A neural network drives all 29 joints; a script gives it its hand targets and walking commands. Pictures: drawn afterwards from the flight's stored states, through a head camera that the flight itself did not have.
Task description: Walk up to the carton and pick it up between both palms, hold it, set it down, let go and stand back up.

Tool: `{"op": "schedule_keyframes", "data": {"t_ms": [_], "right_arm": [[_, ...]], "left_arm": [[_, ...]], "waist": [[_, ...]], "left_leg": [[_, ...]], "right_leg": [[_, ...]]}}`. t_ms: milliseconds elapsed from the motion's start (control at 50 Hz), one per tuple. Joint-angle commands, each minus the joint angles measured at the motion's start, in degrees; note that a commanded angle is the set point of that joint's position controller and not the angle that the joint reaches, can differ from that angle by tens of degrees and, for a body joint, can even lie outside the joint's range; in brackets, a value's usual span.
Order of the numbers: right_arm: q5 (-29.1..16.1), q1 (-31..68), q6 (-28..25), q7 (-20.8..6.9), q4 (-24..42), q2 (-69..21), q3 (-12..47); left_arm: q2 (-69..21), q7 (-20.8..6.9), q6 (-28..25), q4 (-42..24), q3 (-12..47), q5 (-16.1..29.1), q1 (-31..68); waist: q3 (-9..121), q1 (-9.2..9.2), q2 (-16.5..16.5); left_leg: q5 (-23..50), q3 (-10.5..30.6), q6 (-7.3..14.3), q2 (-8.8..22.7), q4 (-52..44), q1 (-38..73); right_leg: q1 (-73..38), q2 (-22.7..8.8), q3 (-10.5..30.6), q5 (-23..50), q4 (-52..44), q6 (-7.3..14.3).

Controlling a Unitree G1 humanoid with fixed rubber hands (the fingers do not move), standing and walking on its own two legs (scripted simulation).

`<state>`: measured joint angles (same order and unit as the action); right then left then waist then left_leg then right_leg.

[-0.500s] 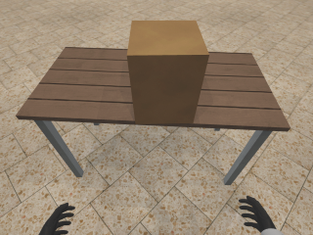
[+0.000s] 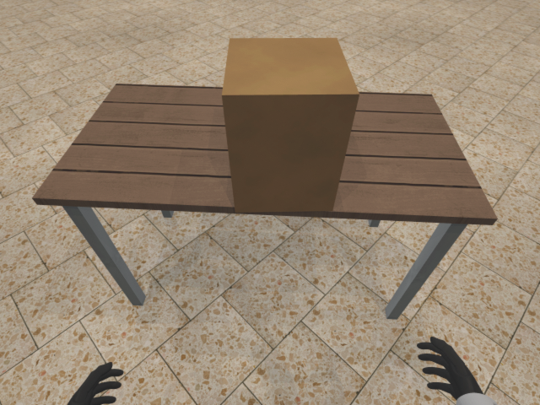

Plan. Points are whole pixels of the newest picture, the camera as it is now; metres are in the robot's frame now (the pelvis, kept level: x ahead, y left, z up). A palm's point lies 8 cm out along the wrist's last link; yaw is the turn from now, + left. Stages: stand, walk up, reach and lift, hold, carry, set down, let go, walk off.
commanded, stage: stand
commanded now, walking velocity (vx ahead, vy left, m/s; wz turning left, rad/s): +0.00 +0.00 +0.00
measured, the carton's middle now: (283, 129) +0.66 -0.04 +0.05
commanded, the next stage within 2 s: none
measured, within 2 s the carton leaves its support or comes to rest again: neither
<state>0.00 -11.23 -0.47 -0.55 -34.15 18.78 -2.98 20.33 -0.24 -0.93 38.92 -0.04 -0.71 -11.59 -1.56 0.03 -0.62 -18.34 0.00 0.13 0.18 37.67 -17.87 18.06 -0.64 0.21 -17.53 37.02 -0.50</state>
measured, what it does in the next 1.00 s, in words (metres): stands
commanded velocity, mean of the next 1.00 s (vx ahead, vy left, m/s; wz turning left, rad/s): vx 0.00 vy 0.00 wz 0.00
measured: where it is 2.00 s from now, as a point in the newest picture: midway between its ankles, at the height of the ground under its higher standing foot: outside the picture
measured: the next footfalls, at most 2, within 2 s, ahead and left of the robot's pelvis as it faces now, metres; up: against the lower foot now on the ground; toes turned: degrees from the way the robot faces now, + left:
none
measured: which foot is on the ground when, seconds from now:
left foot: down 0.00-1.00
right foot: down 0.00-1.00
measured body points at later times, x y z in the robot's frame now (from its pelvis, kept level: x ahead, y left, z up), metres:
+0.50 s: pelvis -0.01 +0.00 +0.00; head +0.00 +0.00 +0.45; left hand +0.13 +0.29 -0.09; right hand +0.15 -0.28 -0.07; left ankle +0.02 +0.12 -0.72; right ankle +0.03 -0.13 -0.72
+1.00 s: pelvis -0.01 +0.00 +0.01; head -0.01 +0.00 +0.46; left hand +0.12 +0.30 -0.09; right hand +0.13 -0.28 -0.08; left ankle +0.02 +0.12 -0.72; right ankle +0.03 -0.13 -0.72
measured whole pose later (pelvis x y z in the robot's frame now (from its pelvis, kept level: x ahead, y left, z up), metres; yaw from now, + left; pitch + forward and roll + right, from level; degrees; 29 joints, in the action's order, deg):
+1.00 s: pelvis -0.01 +0.00 +0.01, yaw +0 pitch -1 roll +0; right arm 0.0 -11.2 -0.9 -0.6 -41.3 19.7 -1.3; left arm 21.3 -0.4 -1.6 46.6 0.0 -0.7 -10.4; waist 0.3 0.0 -0.7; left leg -14.7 0.0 0.4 0.2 32.8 -17.6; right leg 17.3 -0.6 0.2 -13.4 31.2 -0.7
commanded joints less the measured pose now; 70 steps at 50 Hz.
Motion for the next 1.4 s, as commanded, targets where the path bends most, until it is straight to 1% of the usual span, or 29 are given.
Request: {"op": "schedule_keyframes", "data": {"t_ms": [0,60,120,160,220,300,320,400,420,480,500,520,540,580,680,720,840,880,920,980,1020,1100,1140,1160,1240,1300,1320,1360,1380], "right_arm": [[0.17,4.11,-1.93,0.27,2.73,10.33,-2.45],[0.47,3.81,-2.29,0.25,1.78,12.30,-2.33],[0.23,3.26,-2.54,0.56,1.77,12.03,-2.41],[0.35,3.96,-2.35,0.46,1.35,11.99,-2.19],[0.20,3.73,-2.54,0.35,0.84,12.65,-2.12],[-0.01,4.10,-2.54,0.34,1.05,10.99,-1.93],[0.23,3.40,-2.38,0.42,0.39,11.84,-1.80],[-0.04,3.74,-2.24,0.43,-0.25,10.97,-1.25],[0.02,3.57,-2.28,0.14,-0.09,11.42,-1.42],[0.23,3.37,-2.11,0.29,-1.52,12.37,-1.47],[0.18,2.65,-2.03,0.36,-1.15,11.86,-1.37],[0.00,3.55,-2.08,0.13,-1.55,12.89,-1.71],[-0.03,2.88,-2.51,0.09,-1.41,11.82,-1.50],[0.05,3.16,-2.41,0.22,-2.27,12.76,-1.65],[-0.21,3.19,-2.45,0.17,-3.36,11.95,-1.02],[-0.16,4.56,-2.21,0.22,-3.42,12.59,-1.33],[-0.19,3.97,-2.25,0.31,-4.56,12.42,-1.11],[-0.12,4.64,-2.10,0.28,-4.84,11.30,-0.89],[-0.06,3.27,-2.44,0.17,-5.75,11.81,-1.04],[0.17,2.73,-2.27,0.22,-6.47,12.02,-0.86],[-0.34,2.40,-2.22,0.45,-7.38,12.44,-0.87],[-0.19,3.49,-2.62,0.18,-7.68,11.98,-0.79],[-0.30,3.23,-2.60,0.23,-8.36,11.73,-0.57],[-0.37,2.30,-2.67,0.23,-8.49,10.94,-0.23],[-0.14,3.92,-2.26,0.41,-9.24,11.93,-0.01],[-0.19,2.47,-2.20,0.34,-9.72,11.85,-0.54],[0.06,4.33,-2.15,0.42,-10.02,13.72,-0.84],[-0.43,1.56,-2.64,0.36,-10.36,12.03,-0.73],[-0.34,2.65,-2.65,0.55,-10.75,13.61,-0.80]], "left_arm": [[10.88,-0.56,-1.97,-3.87,-3.59,0.23,5.01],[9.74,-0.67,-1.80,-3.56,-3.64,0.42,3.74],[9.57,-0.56,-2.06,-2.80,-3.44,0.06,3.54],[10.14,-0.71,-1.94,-2.81,-3.78,0.03,3.40],[10.90,-0.80,-2.03,-2.23,-3.78,0.40,3.38],[9.82,-0.66,-2.14,-1.50,-3.13,0.19,4.75],[10.89,-0.71,-2.31,-1.42,-3.67,0.48,3.61],[11.08,-0.38,-2.09,-0.79,-3.39,0.07,3.44],[11.65,-0.61,-2.17,-0.68,-3.90,-0.04,2.94],[11.25,-0.47,-2.03,-0.04,-3.73,0.33,3.25],[11.96,-0.54,-2.04,0.02,-3.76,0.31,3.80],[11.00,-0.50,-2.12,0.12,-3.32,0.26,2.33],[11.66,-0.50,-2.12,0.10,-3.83,0.38,3.01],[10.35,-0.85,-2.10,0.57,-3.30,0.30,2.84],[11.40,-0.49,-2.21,1.46,-3.22,0.37,3.83],[10.11,-0.53,-2.29,2.32,-2.52,0.32,2.72],[11.40,-0.49,-2.32,3.20,-3.10,0.09,4.52],[11.03,-0.48,-2.42,3.49,-2.90,0.25,3.53],[11.60,-0.31,-2.79,4.20,-2.86,0.42,4.25],[12.19,-0.16,-2.34,5.02,-2.84,0.15,5.06],[10.79,-0.77,-2.25,5.10,-2.56,0.79,2.88],[11.77,-0.48,-2.42,6.45,-3.18,0.45,3.78],[11.29,-0.39,-2.51,7.07,-2.89,0.74,3.00],[11.70,-0.41,-2.43,6.75,-2.96,0.79,4.36],[10.66,-0.43,-2.32,7.87,-2.64,0.45,3.87],[12.18,-0.42,-2.24,8.66,-2.79,0.16,4.49],[11.15,-0.44,-2.43,8.15,-2.95,0.69,3.34],[11.01,-0.68,-2.17,9.19,-2.81,0.50,3.30],[11.47,-0.43,-2.22,9.41,-2.72,0.74,3.52]], "waist": [[5.85,-0.98,1.79],[6.02,0.37,-2.49],[4.27,-0.07,1.86],[6.29,1.03,0.08],[5.04,0.06,-2.66],[6.22,-0.51,1.14],[5.84,0.24,-0.94],[5.60,0.58,0.94],[5.38,0.27,-2.06],[5.12,0.76,1.10],[5.76,-0.40,-0.52],[6.86,0.95,-1.07],[5.63,-0.09,0.63],[4.03,0.52,-3.22],[6.52,0.30,1.60],[8.05,0.72,-1.32],[5.17,-0.33,0.55],[7.44,0.67,0.69],[5.67,-1.04,-2.56],[6.24,-0.59,2.19],[6.62,0.44,-1.17],[7.17,-0.02,-0.21],[6.01,0.24,-2.82],[5.30,-0.90,1.41],[7.36,0.58,-1.99],[4.99,-0.42,-0.44],[5.54,1.51,-0.64],[5.80,-0.66,1.95],[5.32,0.27,-0.32]], "left_leg": [[5.82,5.10,1.86,6.04,-9.23,6.66],[5.80,6.04,2.47,6.54,-9.80,5.40],[5.05,6.09,2.31,6.42,-10.70,4.28],[5.96,6.41,2.28,6.64,-10.81,4.47],[5.21,6.49,2.36,6.78,-10.61,4.66],[6.78,5.36,1.87,6.41,-10.57,6.45],[7.77,5.48,2.19,6.56,-11.17,6.41],[7.62,5.32,2.34,6.30,-10.69,5.02],[6.08,5.35,1.97,6.34,-11.44,4.56],[5.04,5.09,2.28,6.32,-11.73,5.40],[4.81,5.19,1.78,6.26,-12.39,6.39],[5.16,5.43,2.00,6.84,-12.30,6.98],[4.23,5.82,2.06,6.54,-12.20,5.80],[5.23,5.67,1.91,6.74,-12.41,4.77],[7.60,6.41,2.06,7.09,-13.12,6.52],[9.66,5.88,2.16,6.83,-12.18,7.84],[7.13,5.95,1.74,6.92,-13.89,6.00],[7.33,6.11,1.89,6.81,-13.28,6.80],[8.02,6.09,1.70,6.81,-13.51,7.66],[7.74,5.54,1.66,6.77,-13.45,7.96],[7.41,5.87,1.90,7.19,-13.67,7.17],[6.65,6.44,2.02,7.22,-15.27,6.69],[6.81,5.52,1.66,7.22,-14.63,7.15],[5.89,6.48,2.17,7.17,-15.16,6.37],[6.06,6.52,2.14,7.25,-15.94,6.03],[6.78,6.11,1.67,7.33,-16.52,6.53],[4.89,6.72,2.37,7.44,-16.12,5.27],[4.03,6.69,1.80,7.65,-16.40,6.92],[4.07,6.78,2.19,7.26,-16.43,5.77]], "right_leg": [[-2.01,-6.21,7.27,6.89,-9.61,3.07],[-3.74,-5.42,5.92,7.56,-9.34,2.81],[-3.45,-5.44,6.00,7.90,-9.07,2.92],[-4.96,-5.31,5.28,6.31,-9.21,2.82],[-3.94,-5.21,5.86,7.83,-9.76,2.62],[-3.36,-5.97,6.46,8.81,-10.43,2.76],[-4.11,-6.15,6.88,7.86,-10.39,3.36],[-4.68,-6.27,6.16,8.27,-10.30,2.89],[-5.01,-6.03,6.34,8.39,-9.96,2.83],[-3.94,-5.75,6.30,7.58,-11.14,2.89],[-3.50,-5.97,6.30,5.71,-10.94,2.88],[-3.35,-5.92,6.40,5.19,-11.59,2.97],[-4.23,-5.69,6.48,5.86,-11.91,2.78],[-3.09,-5.73,6.11,6.29,-11.44,2.92],[-5.06,-6.07,6.53,7.30,-12.08,3.19],[-5.83,-6.55,6.48,10.45,-11.61,2.81],[-4.54,-6.09,6.31,9.15,-12.87,2.72],[-5.58,-6.57,6.24,6.71,-13.02,2.87],[-4.20,-6.89,7.47,9.06,-13.60,3.36],[-4.40,-6.43,6.46,8.90,-13.65,3.06],[-5.13,-6.94,7.24,7.15,-14.20,2.91],[-6.37,-6.44,6.02,8.20,-14.16,2.72],[-5.25,-7.02,7.11,6.73,-15.21,2.75],[-4.79,-6.94,7.14,7.14,-15.22,2.92],[-7.09,-6.47,6.14,9.02,-14.04,2.68],[-4.76,-6.61,6.46,5.82,-14.88,2.67],[-5.98,-6.05,5.91,6.26,-15.44,2.32],[-4.93,-6.23,6.21,6.51,-15.90,2.67],[-5.87,-6.55,6.73,6.06,-16.09,2.79]]}}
